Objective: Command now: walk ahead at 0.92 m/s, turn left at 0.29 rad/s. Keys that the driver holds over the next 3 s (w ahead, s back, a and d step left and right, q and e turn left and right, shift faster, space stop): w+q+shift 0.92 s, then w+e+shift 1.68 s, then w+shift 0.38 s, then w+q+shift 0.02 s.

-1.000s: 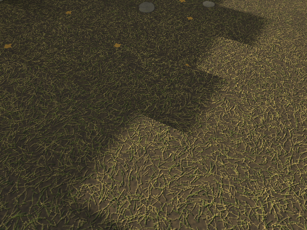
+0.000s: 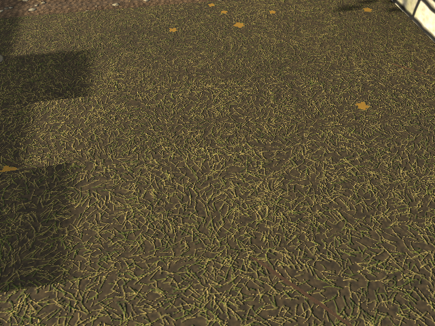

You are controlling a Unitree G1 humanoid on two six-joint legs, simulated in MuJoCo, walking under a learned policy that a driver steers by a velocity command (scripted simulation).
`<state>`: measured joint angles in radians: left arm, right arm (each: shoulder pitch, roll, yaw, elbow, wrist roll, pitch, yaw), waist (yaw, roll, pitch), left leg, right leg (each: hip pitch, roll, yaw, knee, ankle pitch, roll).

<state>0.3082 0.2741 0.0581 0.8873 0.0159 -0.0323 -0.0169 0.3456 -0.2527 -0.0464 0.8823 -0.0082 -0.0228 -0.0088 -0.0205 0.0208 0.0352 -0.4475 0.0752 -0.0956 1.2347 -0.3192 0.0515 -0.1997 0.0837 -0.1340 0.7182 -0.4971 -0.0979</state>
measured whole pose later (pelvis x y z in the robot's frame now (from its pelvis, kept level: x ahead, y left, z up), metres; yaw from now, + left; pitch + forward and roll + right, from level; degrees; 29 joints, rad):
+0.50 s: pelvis +0.39 +0.06 -0.15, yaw +24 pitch -2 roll +2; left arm 0.12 0.21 0.00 0.85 0.06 -0.07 0.01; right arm 0.43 -0.27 -0.07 1.04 -0.03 -0.02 -0.01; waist -0.03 -0.01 0.10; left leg -0.18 -0.23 0.03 0.55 -0.34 0.19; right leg -0.53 -0.11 0.14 1.34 -0.41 0.04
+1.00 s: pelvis +0.80 +0.22 -0.16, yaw +49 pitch +0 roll -3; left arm 0.56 0.31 0.06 1.00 0.04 -0.16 0.01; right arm -0.08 -0.36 -0.08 0.69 -0.05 -0.02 0.08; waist 0.10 0.03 0.08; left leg -0.75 0.06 0.02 0.80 0.30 0.14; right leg 0.13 0.00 -0.21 0.39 -0.51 0.04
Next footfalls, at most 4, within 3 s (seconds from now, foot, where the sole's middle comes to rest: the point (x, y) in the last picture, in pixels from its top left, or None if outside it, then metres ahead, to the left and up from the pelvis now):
0.34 left None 0.40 0.08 -0.91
0.68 right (212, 267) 0.79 0.02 -0.91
1.14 left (102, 259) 0.92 0.48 -1.08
1.46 right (88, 184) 1.33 0.62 -1.08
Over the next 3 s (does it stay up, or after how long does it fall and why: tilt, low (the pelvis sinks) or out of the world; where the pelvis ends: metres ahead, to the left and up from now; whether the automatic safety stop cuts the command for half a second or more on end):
stays up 2.45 0.81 -0.65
